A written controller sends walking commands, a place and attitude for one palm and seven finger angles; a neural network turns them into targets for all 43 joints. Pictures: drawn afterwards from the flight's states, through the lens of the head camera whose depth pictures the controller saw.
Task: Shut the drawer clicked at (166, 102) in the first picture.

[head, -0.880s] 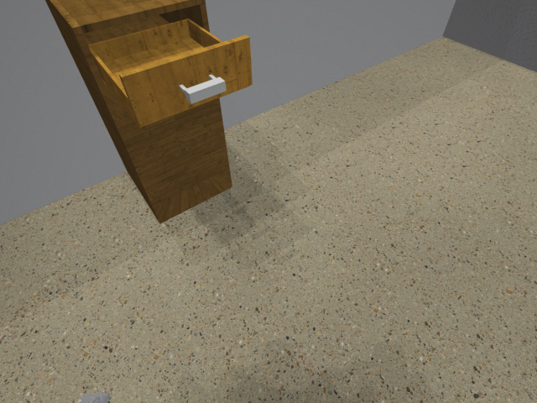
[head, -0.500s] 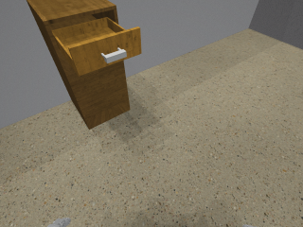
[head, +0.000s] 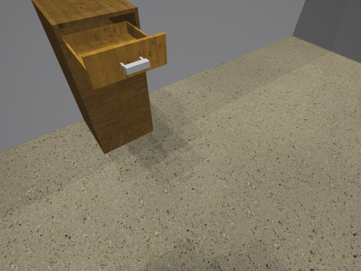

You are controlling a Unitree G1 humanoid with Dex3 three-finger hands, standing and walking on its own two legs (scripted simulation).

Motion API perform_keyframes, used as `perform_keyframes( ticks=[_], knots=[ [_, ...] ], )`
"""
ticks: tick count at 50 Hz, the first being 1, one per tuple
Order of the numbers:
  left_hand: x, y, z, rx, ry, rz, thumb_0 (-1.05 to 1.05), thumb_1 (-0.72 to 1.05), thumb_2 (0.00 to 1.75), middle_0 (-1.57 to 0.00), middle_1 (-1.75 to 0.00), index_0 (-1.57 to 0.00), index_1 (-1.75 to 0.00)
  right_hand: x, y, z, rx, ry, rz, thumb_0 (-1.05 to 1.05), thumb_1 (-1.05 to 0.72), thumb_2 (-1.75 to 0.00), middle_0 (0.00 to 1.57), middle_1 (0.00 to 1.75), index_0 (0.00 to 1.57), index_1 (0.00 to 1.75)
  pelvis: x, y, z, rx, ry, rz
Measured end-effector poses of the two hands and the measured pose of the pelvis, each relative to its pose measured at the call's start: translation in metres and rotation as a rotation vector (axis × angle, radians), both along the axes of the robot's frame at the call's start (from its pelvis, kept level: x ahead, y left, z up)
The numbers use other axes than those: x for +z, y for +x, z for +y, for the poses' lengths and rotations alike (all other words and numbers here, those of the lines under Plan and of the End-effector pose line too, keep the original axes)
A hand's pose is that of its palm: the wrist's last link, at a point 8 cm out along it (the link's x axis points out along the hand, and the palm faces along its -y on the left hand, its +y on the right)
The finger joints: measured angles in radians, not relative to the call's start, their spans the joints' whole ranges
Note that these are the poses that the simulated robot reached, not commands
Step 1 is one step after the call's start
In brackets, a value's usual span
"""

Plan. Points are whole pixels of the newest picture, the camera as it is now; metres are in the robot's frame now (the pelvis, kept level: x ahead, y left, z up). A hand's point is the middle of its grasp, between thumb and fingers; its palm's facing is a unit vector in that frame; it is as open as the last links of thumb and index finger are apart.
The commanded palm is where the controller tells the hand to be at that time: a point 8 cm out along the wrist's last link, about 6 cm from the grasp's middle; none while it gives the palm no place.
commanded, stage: stand and wait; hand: left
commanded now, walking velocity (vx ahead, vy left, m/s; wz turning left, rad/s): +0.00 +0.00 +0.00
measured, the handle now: (134, 64) +0.86 +0.24 +0.02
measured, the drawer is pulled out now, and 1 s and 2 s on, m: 0.30 0.30 0.30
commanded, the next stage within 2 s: look at it before walking up in 0.28 s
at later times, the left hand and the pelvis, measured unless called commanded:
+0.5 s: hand out of the picture +0.04 +0.24 -0.16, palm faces -0.02 -0.96 -0.29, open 7.4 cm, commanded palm none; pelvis -0.01 +0.01 +0.00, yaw +0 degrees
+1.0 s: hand out of the picture +0.04 +0.25 -0.16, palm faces -0.02 -0.96 -0.29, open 7.4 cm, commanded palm none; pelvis -0.01 +0.02 +0.00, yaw +0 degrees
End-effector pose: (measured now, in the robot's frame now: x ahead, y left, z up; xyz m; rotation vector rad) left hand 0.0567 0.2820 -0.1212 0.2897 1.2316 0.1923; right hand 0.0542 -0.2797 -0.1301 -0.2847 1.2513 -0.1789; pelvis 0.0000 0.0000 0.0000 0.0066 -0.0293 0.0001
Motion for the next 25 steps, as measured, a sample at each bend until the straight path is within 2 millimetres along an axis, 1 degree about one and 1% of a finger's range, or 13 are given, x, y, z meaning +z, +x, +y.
perform_keyframes(
  ticks=[10,20,25],
  knots=[
    [0.0,-0.001,-0.001,-0.012,-0.014,-0.021,0.01,0.91,0.9,-0.2,-0.3,-0.2,-0.3,0.0,-0.01,0.009,-0.004,0.012,-0.006,0.0,-0.91,-0.89,0.2,0.3,0.2,0.3,0.001,-0.008,0.004,-0.002,-0.001,-0.001],
    [-0.005,-0.012,0.002,-0.008,-0.026,0.005,0.01,0.91,0.9,-0.2,-0.3,-0.2,-0.3,0.0,-0.022,0.016,-0.014,0.013,0.022,0.0,-0.91,-0.89,0.2,0.3,0.2,0.3,0.001,-0.011,0.01,-0.002,-0.003,0.004],
    [-0.006,-0.017,0.004,-0.004,-0.029,0.02,0.01,0.91,0.9,-0.2,-0.3,-0.2,-0.3,0.0,-0.025,0.019,-0.019,0.012,0.028,0.0,-0.91,-0.89,0.2,0.3,0.2,0.3,0.001,-0.011,0.013,-0.004,-0.002,0.003]
  ],
)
